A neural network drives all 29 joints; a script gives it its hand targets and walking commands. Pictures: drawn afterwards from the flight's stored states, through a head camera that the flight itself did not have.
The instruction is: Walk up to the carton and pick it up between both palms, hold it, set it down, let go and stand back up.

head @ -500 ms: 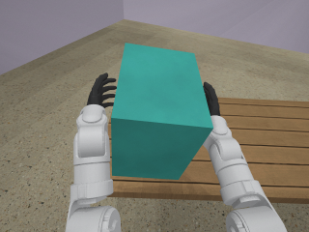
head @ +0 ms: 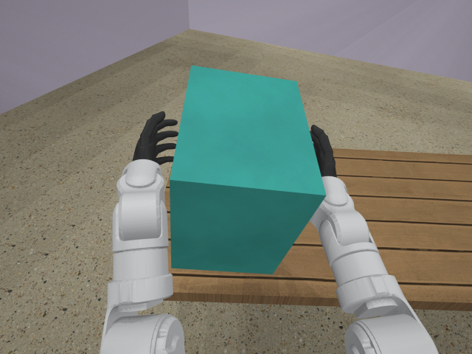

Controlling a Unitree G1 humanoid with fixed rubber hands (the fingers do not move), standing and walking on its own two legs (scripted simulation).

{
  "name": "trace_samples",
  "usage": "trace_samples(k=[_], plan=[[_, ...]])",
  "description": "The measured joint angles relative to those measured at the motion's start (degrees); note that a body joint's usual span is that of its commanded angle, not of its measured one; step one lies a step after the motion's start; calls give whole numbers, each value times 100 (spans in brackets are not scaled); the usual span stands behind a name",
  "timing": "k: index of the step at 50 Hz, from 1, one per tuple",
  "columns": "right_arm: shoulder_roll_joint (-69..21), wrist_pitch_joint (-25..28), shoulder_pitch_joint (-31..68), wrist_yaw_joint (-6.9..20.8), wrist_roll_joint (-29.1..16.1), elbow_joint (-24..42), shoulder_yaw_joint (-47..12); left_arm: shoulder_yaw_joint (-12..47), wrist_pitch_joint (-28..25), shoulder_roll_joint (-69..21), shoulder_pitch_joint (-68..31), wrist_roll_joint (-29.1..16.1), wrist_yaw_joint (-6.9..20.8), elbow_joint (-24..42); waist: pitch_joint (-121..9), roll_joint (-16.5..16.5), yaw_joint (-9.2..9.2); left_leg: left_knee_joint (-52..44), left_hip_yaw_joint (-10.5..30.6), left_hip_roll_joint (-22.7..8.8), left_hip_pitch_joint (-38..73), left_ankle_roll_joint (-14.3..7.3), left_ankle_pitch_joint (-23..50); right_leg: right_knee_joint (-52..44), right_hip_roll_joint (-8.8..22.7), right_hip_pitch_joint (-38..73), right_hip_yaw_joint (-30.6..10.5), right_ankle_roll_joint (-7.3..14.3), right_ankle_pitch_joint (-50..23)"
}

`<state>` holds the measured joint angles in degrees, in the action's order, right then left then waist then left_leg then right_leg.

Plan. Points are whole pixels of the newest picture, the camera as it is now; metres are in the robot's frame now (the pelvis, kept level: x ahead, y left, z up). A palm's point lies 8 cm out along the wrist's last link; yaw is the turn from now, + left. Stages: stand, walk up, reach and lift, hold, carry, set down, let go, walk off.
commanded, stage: hold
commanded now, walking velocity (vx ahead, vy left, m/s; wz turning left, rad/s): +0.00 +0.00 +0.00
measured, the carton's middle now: (233, 174) +0.39 +0.00 +0.14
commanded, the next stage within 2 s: set down in 0.24 s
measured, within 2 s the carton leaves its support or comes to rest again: neither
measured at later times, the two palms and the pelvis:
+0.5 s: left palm (146, 155) +0.36 +0.14 +0.21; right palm (322, 168) +0.36 -0.14 +0.18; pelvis +0.00 +0.00 +0.00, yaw +0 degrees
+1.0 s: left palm (161, 174) +0.39 +0.13 +0.15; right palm (320, 181) +0.38 -0.15 +0.14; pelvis +0.03 -0.01 +0.00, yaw +1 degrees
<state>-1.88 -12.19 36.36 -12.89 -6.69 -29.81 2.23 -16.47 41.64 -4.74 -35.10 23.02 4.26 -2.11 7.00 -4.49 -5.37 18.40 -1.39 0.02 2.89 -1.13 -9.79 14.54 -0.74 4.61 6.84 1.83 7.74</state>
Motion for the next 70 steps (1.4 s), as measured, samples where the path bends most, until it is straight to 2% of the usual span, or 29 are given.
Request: trace_samples(k=[19, 33, 43, 53, 59, 70], plan=[[-11, 89, -21, 1, 36, 57, 26, 24, -108, 7, 11, -23, -3, 10, -17, 6, 1, 21, 0, -1, -21, -2, -8, 11, 0, -12, 9, 0, 7], [-311, 1351, -305, 244, 875, -335, 683, -12, -1273, -125, 158, 47, 74, -652, -105, 55, 209, -163, -9, 56, 19, -15, 14, 53, 67, -65, 38, -19, 117], [-116, 2051, -692, 100, 593, -364, 260, 376, -1794, -58, 702, -193, -204, -581, 30, 12, 100, 20, 84, -10, -145, 35, -159, -66, -3, -58, 148, 8, 162], [-41, 2138, -689, 68, 457, -563, 137, 356, -1810, -87, 752, -194, -240, -668, -56, -46, 71, -25, 85, -30, -138, 60, -170, -99, -25, -56, 150, 26, 184], [-96, 2209, -642, 99, 588, -770, 306, 298, -1930, -83, 656, -200, -234, -977, -87, -10, 100, -53, 84, -15, -199, 52, -126, -83, -7, -135, 157, 24, 165], [-162, 2497, -364, 288, 982, -1355, 922, 123, -2423, -112, 285, -210, -336, -1924, -202, 78, 191, -141, -1, -9, -398, 41, -30, -58, 10, -412, 100, 25, 104]])
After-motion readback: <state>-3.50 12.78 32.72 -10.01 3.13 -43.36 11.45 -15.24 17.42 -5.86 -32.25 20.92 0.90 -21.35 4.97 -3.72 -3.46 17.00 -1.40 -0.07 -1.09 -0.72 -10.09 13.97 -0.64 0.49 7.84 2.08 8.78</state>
